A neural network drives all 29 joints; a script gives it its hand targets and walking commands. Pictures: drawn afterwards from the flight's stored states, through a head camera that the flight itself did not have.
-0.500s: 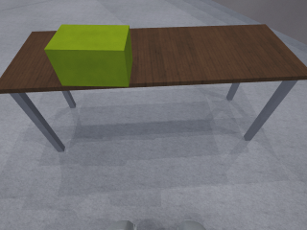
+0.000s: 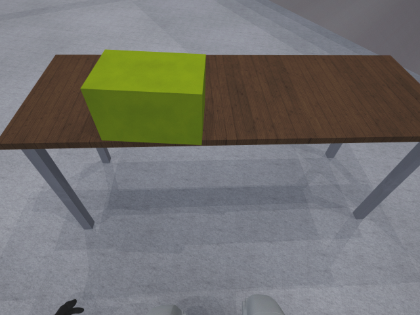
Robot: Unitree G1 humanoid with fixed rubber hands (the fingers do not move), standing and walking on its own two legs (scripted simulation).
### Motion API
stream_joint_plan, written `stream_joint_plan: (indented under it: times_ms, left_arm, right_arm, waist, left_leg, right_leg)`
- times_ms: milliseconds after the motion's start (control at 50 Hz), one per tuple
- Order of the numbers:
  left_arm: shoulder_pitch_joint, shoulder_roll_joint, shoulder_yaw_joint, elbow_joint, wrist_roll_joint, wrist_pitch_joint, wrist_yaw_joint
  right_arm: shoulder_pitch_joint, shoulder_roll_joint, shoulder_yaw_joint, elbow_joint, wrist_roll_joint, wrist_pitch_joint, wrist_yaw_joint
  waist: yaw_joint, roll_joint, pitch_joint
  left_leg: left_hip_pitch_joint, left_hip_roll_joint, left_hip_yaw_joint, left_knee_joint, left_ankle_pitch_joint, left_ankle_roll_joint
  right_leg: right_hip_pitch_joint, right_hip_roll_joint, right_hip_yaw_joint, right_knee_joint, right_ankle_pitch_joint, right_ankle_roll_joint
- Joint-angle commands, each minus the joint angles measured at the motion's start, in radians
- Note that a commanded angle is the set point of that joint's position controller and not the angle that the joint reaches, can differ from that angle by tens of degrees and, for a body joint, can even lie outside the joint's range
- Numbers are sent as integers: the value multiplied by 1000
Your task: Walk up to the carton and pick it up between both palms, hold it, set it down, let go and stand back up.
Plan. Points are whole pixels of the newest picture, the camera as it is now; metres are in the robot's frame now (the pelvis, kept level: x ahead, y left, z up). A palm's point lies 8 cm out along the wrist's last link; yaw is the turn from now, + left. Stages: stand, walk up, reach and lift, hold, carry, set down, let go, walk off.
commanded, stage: walk up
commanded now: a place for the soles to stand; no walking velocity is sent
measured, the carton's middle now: (153, 97) +0.68 +0.18 +0.01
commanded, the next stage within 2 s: none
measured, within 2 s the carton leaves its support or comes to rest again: neither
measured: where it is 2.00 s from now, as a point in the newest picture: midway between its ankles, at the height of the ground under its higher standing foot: outside the picture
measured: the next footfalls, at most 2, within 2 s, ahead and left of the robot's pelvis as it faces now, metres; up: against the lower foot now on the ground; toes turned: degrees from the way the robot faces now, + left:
right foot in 0.08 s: +0.12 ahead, -0.16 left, +0.00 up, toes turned -4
left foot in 0.40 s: +0.17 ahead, +0.15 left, +0.00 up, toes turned +4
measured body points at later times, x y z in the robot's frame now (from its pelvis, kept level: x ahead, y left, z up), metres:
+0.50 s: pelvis +0.08 +0.07 -0.02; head +0.11 +0.06 +0.43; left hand +0.11 +0.38 -0.14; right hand +0.19 -0.25 -0.13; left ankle +0.13 +0.15 -0.68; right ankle +0.07 -0.11 -0.64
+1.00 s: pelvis +0.12 +0.11 -0.02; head +0.16 +0.10 +0.43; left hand +0.16 +0.43 -0.13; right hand +0.23 -0.21 -0.13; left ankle +0.16 +0.21 -0.68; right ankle +0.17 -0.07 -0.68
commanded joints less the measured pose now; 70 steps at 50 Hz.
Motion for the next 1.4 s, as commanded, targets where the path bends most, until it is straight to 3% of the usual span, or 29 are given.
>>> stream_joint_plan:
  times_ms: [0,60,80,100,120,200,340,380,400,420,440,500,640,700,720,740,760,780,820,920,960,980,1000,1020,1040,1100,1260,1320,1380]
  left_arm:
    - [35,299,81,-64,-2,-37,25]
    - [217,279,85,-17,1,-66,40]
    - [383,364,120,18,20,-77,52]
    - [451,498,152,25,15,-73,59]
    - [360,512,158,-8,5,-68,60]
    - [225,387,127,-66,16,-60,81]
    - [68,468,139,-143,40,-63,85]
    - [23,369,103,-140,41,-37,79]
    - [26,225,62,-145,19,-31,80]
    - [-27,305,69,-147,4,-18,88]
    - [11,353,78,-114,1,-16,82]
    - [126,360,88,-16,0,-13,59]
    - [64,318,79,-54,1,-32,62]
    - [173,291,80,-25,-2,-47,73]
    - [289,319,94,6,8,-57,80]
    - [415,455,134,25,27,-59,90]
    - [373,512,148,12,10,-48,89]
    - [273,499,146,-17,16,-43,91]
    - [179,431,130,-50,24,-37,101]
    - [22,432,123,-111,49,-30,81]
    - [-86,435,116,-130,46,-20,68]
    - [-93,351,92,-124,43,-2,63]
    - [-47,198,50,-118,22,14,63]
    - [-113,274,62,-131,8,24,71]
    - [-68,322,74,-95,-3,27,66]
    - [33,328,81,6,1,27,35]
    - [84,281,74,14,7,-9,33]
    - [104,405,109,4,23,-29,34]
    - [8,415,105,-29,26,-18,43]
  right_arm:
    - [99,-318,-121,-89,-47,-24,-38]
    - [-18,-292,-111,-145,-32,-8,-33]
    - [-60,-216,-90,-189,-22,-10,-26]
    - [-88,-170,-80,-221,-21,-13,-27]
    - [-153,-244,-94,-214,-26,3,-36]
    - [-68,-245,-96,-147,-40,9,-29]
    - [-34,-276,-110,-150,-28,16,4]
    - [240,-302,-140,-33,-45,6,-2]
    - [267,-400,-152,-47,-61,0,-20]
    - [138,-446,-149,-89,-24,1,-25]
    - [46,-440,-149,-103,-13,5,-30]
    - [11,-354,-131,-103,-35,-1,-44]
    - [81,-311,-123,-112,-54,-5,-48]
    - [4,-287,-110,-140,-48,6,-52]
    - [-90,-273,-103,-178,-37,11,-46]
    - [-124,-225,-98,-216,-27,8,-43]
    - [-152,-232,-100,-220,-27,18,-52]
    - [-171,-262,-99,-202,-42,34,-57]
    - [-128,-253,-100,-167,-54,36,-48]
    - [-27,-262,-109,-121,-28,28,-27]
    - [109,-268,-120,-49,-17,9,-31]
    - [223,-292,-135,4,-36,-1,-39]
    - [186,-358,-136,-16,-55,-9,-53]
    - [79,-425,-136,-55,-26,-7,-59]
    - [-24,-412,-126,-62,-22,-5,-66]
    - [-65,-318,-95,-29,-30,-18,-90]
    - [-74,-274,-80,-26,-28,-35,-90]
    - [-144,-225,-78,-48,-9,-26,-85]
    - [-130,-245,-85,-28,-23,-14,-76]
  waist:
    - [-77,179,17]
    - [56,123,-87]
    - [153,-42,-198]
    - [171,-314,-252]
    - [150,-207,-236]
    - [38,-97,-194]
    - [-52,-250,-141]
    - [-194,22,-231]
    - [-226,426,-151]
    - [-190,282,-97]
    - [-126,134,-39]
    - [-61,141,34]
    - [-71,138,2]
    - [11,130,-88]
    - [97,74,-144]
    - [169,-187,-251]
    - [148,-284,-251]
    - [112,-183,-210]
    - [53,-74,-146]
    - [-14,-302,-123]
    - [-104,-237,-135]
    - [-159,-40,-141]
    - [-137,332,-83]
    - [-144,220,-41]
    - [-80,83,-9]
    - [-26,105,-2]
    - [34,139,-179]
    - [63,-116,-232]
    - [39,-177,-171]
  left_leg:
    - [181,262,-471,-505,418,102]
    - [-72,208,-265,-233,730,80]
    - [-228,105,-157,73,681,5]
    - [-465,-27,-108,320,74,-76]
    - [-562,-9,-218,416,-76,-67]
    - [-493,98,-229,414,-19,-77]
    - [-181,136,-227,1,22,-44]
    - [352,36,-189,-212,29,-28]
    - [317,200,-610,-543,-204,0]
    - [183,303,-887,-769,-262,12]
    - [114,324,-932,-788,-347,17]
    - [63,260,-688,-673,-194,6]
    - [163,269,-541,-481,435,86]
    - [21,243,-391,-303,762,89]
    - [-187,188,-278,-128,777,34]
    - [-363,60,-134,233,543,-72]
    - [-518,-25,-165,376,-91,-91]
    - [-549,14,-229,448,-131,-85]
    - [-509,66,-227,458,-78,-86]
    - [-258,88,-225,171,-99,-52]
    - [47,70,-188,-121,50,-35]
    - [247,38,-219,-265,14,-42]
    - [191,206,-613,-525,-134,-7]
    - [29,304,-902,-724,-169,-3]
    - [-18,323,-946,-741,-207,8]
    - [43,250,-692,-627,-92,-35]
    - [23,264,-492,-324,486,92]
    - [-218,29,-151,42,320,-58]
    - [-227,21,-172,109,-88,-48]
  right_leg:
    - [-191,14,-76,-186,-60,-20]
    - [274,48,-102,-499,168,-68]
    - [511,-37,95,-601,180,-99]
    - [633,-343,634,-779,267,-230]
    - [635,-410,815,-820,261,-318]
    - [505,-302,429,-599,519,-265]
    - [77,-303,297,-512,273,-216]
    - [-282,-148,41,-118,114,-94]
    - [-517,47,-80,228,-162,-29]
    - [-500,75,17,293,-156,-30]
    - [-450,29,17,310,-79,-31]
    - [-333,-33,-7,194,54,-12]
    - [-233,-4,-45,-109,-73,-25]
    - [65,12,-73,-344,78,-59]
    - [350,16,-27,-474,221,-90]
    - [501,-229,370,-641,247,-193]
    - [536,-405,717,-742,376,-328]
    - [491,-428,750,-761,323,-375]
    - [386,-365,563,-682,342,-339]
    - [84,-301,375,-590,175,-250]
    - [-119,-246,253,-467,92,-166]
    - [-278,-134,81,-172,42,-95]
    - [-452,22,-91,163,-161,-27]
    - [-416,72,86,191,-152,-23]
    - [-351,46,99,186,-83,-26]
    - [-240,-9,67,49,11,-13]
    - [85,-7,24,-360,115,-48]
    - [281,-219,424,-585,319,-221]
    - [192,-306,581,-624,293,-325]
